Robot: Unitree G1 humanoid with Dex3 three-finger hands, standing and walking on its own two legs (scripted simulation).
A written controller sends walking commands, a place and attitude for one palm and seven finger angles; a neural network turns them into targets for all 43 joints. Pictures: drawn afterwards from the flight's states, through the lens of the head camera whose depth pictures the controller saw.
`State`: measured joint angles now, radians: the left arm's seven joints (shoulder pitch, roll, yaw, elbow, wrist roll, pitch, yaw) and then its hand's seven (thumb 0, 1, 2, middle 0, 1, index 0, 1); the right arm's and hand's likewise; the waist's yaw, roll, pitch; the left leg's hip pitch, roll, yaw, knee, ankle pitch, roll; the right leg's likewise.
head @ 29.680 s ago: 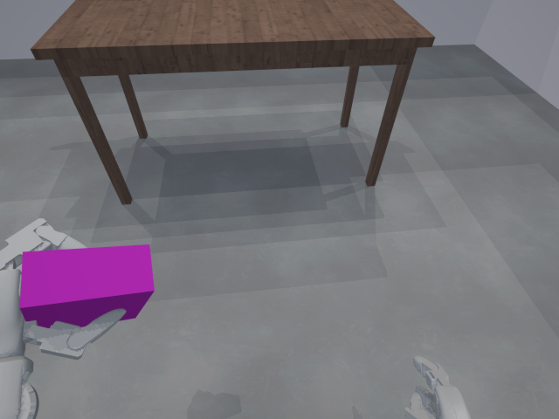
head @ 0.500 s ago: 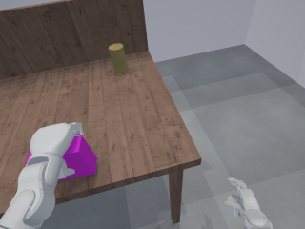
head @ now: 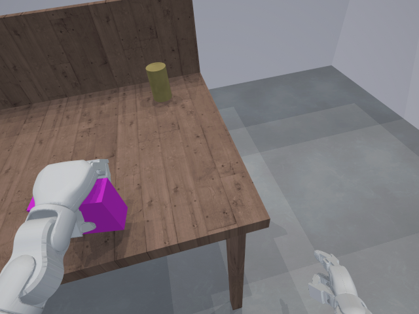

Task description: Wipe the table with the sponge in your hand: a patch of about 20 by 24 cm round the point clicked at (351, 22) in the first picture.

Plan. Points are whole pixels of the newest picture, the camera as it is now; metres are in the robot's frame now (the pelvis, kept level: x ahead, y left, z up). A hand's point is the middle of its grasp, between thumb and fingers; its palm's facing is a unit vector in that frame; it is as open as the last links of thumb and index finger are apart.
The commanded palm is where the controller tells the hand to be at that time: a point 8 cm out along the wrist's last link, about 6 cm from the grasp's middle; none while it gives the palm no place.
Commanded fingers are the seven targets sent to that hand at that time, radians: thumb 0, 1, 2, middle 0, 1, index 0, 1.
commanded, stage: move the sponge above the wiping area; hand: left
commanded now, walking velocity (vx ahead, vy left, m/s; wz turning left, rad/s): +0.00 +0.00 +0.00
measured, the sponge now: (87, 213) +0.24 +0.29 +0.08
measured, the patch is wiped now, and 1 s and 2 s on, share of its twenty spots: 0.00 0.00 0.00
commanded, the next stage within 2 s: none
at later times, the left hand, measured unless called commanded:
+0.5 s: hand (65, 185) +0.25 +0.30 +0.15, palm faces +0.16 +0.00 -0.99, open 9.2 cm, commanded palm +0.21 +0.30 +0.20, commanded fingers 0.00 0.10 1.30 -1.20 -1.60 -1.20 -1.60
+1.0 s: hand (49, 173) +0.25 +0.32 +0.18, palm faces +0.24 -0.03 -0.97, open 9.2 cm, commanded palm +0.20 +0.30 +0.20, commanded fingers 0.00 0.10 1.30 -1.20 -1.60 -1.20 -1.60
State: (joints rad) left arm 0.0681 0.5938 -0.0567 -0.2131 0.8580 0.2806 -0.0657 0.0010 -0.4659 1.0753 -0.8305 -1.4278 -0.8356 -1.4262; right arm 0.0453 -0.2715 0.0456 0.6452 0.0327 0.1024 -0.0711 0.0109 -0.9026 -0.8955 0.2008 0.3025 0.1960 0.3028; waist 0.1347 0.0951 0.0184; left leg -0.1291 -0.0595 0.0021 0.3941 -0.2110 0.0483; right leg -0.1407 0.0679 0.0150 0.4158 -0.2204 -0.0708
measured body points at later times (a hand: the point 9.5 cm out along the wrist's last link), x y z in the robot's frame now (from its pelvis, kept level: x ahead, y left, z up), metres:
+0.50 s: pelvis +0.00 +0.00 +0.00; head -0.01 -0.04 +0.45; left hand +0.24 +0.30 +0.20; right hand +0.23 -0.21 -0.09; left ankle +0.00 +0.09 -0.74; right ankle +0.00 -0.08 -0.74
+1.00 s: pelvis +0.00 +0.00 +0.00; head -0.02 -0.04 +0.45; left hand +0.23 +0.32 +0.23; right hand +0.24 -0.19 -0.09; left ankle +0.00 +0.09 -0.74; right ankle +0.00 -0.08 -0.74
